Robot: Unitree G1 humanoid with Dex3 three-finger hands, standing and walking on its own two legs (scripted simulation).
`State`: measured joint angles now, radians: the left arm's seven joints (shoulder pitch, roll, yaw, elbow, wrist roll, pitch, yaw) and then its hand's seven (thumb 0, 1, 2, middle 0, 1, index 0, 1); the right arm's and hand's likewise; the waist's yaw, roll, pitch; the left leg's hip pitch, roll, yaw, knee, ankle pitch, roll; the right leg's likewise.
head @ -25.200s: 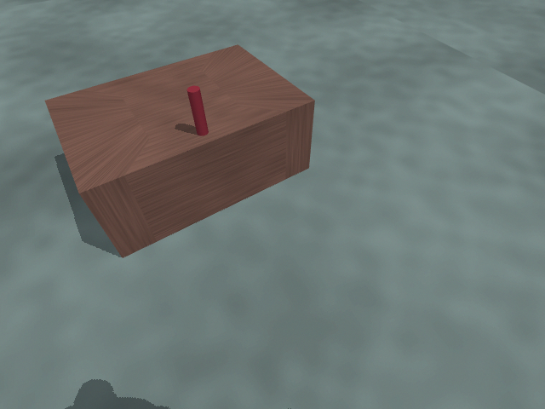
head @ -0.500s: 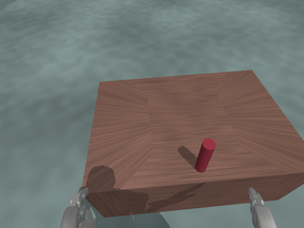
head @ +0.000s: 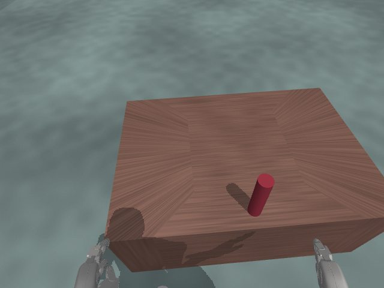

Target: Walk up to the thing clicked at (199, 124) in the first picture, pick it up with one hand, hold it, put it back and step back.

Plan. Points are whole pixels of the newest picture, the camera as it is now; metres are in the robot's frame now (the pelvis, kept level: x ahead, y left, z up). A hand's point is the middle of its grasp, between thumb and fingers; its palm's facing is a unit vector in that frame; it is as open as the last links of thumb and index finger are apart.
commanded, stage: home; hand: right
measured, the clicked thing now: (259, 196) +0.44 -0.17 -0.21
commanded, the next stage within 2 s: stand in 0.42 s
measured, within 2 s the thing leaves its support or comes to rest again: neither
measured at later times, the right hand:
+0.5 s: hand (299, 283) +0.17 -0.18 -0.06, palm faces +0.09 +0.96 -0.28, open 17.3 cm
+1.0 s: hand out of the picture +0.08 -0.24 -0.12, palm faces -0.04 +0.94 -0.34, open 8.7 cm
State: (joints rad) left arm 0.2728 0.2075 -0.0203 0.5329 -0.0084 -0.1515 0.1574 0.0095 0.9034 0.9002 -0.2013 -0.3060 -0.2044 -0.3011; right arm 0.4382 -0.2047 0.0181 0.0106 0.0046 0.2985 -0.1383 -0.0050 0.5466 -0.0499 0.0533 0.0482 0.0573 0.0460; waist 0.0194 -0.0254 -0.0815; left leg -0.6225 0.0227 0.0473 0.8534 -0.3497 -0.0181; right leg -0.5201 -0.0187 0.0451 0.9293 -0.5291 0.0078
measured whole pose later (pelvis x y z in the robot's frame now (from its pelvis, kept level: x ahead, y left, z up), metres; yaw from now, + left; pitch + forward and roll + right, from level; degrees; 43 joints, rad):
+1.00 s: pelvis +0.01 +0.00 +0.03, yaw +0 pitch -1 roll -1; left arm 0.25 0.33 0.03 0.97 0.04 0.00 0.02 0.01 0.91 0.90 -0.20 -0.30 -0.20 -0.30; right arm 0.23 -0.31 -0.01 0.93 -0.04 0.00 -0.01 0.01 -0.65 -0.84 0.20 0.29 0.20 0.29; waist 0.00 0.00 0.04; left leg -0.34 0.05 0.02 0.63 -0.27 -0.02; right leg -0.19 0.01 0.01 0.61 -0.39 0.00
